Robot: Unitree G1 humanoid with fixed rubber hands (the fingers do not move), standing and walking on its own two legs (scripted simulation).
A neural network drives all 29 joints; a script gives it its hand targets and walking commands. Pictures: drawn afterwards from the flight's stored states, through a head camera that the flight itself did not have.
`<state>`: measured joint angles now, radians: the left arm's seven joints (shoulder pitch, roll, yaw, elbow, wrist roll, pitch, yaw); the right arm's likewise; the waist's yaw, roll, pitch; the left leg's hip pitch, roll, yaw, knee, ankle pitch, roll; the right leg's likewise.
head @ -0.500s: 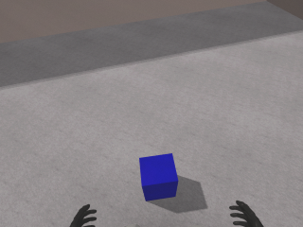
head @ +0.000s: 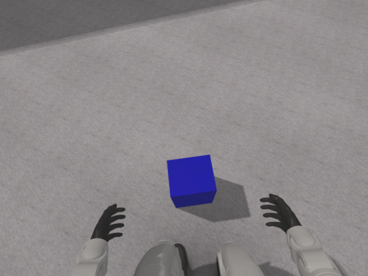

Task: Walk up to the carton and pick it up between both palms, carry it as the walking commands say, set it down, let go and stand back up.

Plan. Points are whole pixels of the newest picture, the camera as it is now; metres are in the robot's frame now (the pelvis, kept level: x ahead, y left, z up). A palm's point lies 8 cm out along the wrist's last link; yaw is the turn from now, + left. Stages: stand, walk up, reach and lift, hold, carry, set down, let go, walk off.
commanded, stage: reach and lift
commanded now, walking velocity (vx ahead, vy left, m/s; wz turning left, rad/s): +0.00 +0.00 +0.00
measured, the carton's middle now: (191, 183) +0.44 +0.01 -0.60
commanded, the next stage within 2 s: none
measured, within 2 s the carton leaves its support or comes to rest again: neither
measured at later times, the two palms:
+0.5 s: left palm (123, 187) +0.32 +0.20 -0.15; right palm (261, 172) +0.34 -0.19 -0.15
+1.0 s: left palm (134, 162) +0.41 +0.19 -0.21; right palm (243, 149) +0.44 -0.16 -0.22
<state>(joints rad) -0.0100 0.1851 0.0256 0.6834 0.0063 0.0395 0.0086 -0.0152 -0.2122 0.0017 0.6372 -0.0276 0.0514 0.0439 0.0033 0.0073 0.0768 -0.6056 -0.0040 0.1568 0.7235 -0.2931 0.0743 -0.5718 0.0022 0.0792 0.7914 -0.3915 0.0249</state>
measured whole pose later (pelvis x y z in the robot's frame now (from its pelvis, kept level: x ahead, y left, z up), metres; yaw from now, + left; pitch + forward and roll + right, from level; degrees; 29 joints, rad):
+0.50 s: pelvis -0.05 -0.01 -0.04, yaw +2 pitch +27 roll +2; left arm -0.57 0.13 0.18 0.68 0.00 0.08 0.08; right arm -0.61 -0.21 -0.08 0.72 0.01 0.06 0.01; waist 0.00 -0.01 0.07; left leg -1.12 0.00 0.16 0.88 -0.24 0.07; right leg -1.10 0.00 0.08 1.00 -0.37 0.02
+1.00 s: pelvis -0.04 -0.01 -0.07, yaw +2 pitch +43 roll +3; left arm -0.94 0.12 0.37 0.70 0.02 0.06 0.10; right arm -1.01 -0.22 -0.14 0.78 0.00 0.07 -0.02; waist 0.00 0.00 0.07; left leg -1.45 0.01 0.15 0.92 -0.21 0.07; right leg -1.44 0.01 0.07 1.04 -0.35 0.02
